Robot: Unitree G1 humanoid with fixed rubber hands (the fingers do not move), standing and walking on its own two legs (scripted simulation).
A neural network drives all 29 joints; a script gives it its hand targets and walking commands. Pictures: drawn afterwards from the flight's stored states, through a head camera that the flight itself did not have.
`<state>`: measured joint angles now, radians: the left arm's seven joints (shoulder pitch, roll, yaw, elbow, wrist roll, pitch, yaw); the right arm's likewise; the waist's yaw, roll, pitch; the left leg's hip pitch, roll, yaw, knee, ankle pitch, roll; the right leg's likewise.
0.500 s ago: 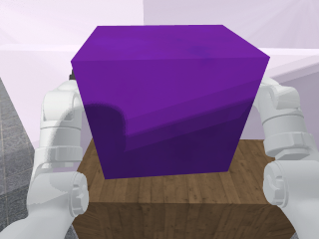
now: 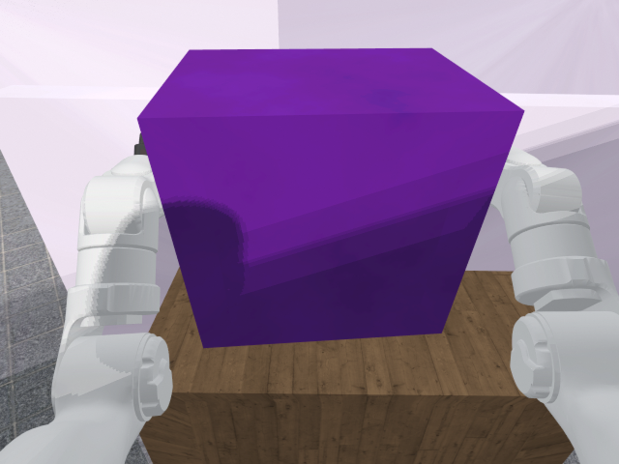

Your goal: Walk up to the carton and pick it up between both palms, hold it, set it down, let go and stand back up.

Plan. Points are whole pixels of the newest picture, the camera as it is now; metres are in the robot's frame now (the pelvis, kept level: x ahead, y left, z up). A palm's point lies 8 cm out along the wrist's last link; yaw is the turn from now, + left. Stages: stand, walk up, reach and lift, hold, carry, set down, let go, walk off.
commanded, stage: hold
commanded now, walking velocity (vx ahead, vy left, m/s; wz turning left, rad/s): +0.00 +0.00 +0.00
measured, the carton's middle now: (319, 195) +0.36 +0.02 +0.26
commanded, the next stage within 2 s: set down in 0.64 s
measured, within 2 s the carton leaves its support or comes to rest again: neither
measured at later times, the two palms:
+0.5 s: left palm (151, 172) +0.35 +0.21 +0.29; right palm (483, 161) +0.37 -0.18 +0.30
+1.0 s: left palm (149, 162) +0.35 +0.21 +0.30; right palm (484, 153) +0.37 -0.18 +0.31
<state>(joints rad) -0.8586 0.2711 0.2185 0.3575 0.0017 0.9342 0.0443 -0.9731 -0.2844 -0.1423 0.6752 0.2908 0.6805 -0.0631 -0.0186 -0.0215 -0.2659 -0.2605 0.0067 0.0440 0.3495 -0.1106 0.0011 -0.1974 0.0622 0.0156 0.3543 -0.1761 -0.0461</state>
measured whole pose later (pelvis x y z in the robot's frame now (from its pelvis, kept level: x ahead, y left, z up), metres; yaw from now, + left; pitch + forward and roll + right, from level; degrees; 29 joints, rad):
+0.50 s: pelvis +0.00 +0.00 +0.00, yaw +0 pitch +1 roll +0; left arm -0.86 0.27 0.22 0.36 0.00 0.93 0.04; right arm -0.97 -0.28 -0.14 0.68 0.29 0.68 -0.06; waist -0.02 -0.02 -0.27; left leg -0.26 0.01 0.04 0.35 -0.11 0.00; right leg -0.20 0.06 0.02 0.35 -0.18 -0.05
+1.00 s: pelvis +0.00 +0.00 +0.00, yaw +0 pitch +1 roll +0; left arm -0.86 0.27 0.22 0.36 0.02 0.84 0.03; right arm -0.97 -0.28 -0.14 0.68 0.29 0.59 -0.05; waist -0.02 -0.02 -0.27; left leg -0.26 0.01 0.04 0.35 -0.11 0.00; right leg -0.20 0.06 0.02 0.35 -0.18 -0.05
